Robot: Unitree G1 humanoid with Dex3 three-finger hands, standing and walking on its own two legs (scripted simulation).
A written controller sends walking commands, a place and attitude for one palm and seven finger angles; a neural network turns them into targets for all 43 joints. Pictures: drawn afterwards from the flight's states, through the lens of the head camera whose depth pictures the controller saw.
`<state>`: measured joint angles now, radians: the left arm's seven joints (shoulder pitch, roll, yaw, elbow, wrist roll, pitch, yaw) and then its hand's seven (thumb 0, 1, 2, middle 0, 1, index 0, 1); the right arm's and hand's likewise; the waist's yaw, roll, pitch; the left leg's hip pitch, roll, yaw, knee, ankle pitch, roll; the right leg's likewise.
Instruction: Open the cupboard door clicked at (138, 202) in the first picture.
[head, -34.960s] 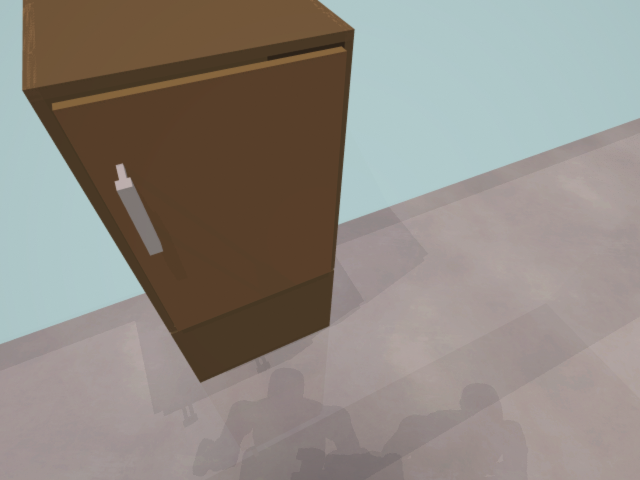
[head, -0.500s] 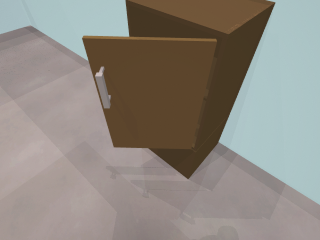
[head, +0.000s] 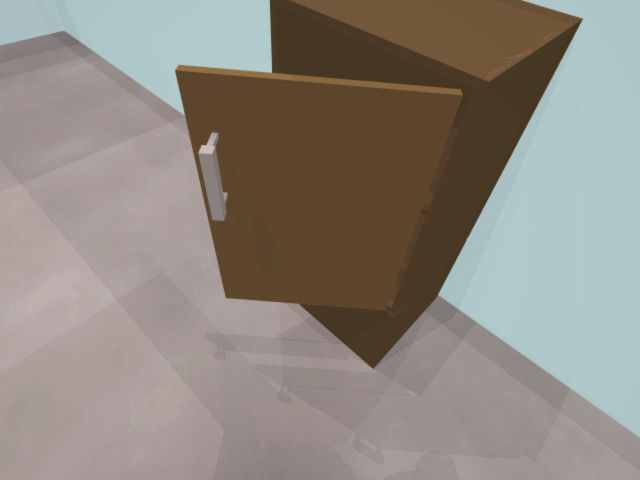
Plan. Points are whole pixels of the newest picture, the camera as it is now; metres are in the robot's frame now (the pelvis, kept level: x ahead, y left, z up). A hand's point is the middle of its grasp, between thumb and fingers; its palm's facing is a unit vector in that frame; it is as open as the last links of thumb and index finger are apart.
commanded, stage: come to a stop and stand still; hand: left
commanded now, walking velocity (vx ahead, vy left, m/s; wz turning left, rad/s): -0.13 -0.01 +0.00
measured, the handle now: (216, 177) +0.55 +0.23 +0.04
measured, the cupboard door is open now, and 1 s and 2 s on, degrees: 40 40 40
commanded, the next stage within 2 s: look again from close up in 0.88 s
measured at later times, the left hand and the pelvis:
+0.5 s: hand out of the picture +0.10 +0.17 -0.16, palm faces -0.03 -0.97 -0.25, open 7.4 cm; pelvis +0.02 -0.02 +0.00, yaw -1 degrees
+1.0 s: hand out of the picture +0.04 +0.16 -0.15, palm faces -0.02 -0.97 -0.23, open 7.4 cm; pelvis +0.01 -0.03 +0.02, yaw -1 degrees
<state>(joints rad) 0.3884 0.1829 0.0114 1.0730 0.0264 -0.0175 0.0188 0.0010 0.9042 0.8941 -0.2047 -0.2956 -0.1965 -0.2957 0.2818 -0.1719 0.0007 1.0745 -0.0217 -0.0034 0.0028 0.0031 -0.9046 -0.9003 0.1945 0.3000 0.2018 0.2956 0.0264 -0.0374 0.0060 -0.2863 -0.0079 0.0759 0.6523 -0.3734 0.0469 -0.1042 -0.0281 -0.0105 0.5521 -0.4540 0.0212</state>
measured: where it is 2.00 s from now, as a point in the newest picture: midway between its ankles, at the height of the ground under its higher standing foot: outside the picture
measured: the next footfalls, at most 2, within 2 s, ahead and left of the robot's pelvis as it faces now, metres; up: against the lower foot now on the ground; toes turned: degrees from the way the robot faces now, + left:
right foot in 0.36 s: +0.08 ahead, -0.12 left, +0.00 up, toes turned -5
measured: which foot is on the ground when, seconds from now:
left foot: down 0.00-1.00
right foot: down 0.00-0.06, up 0.08-0.34, down 0.36-1.00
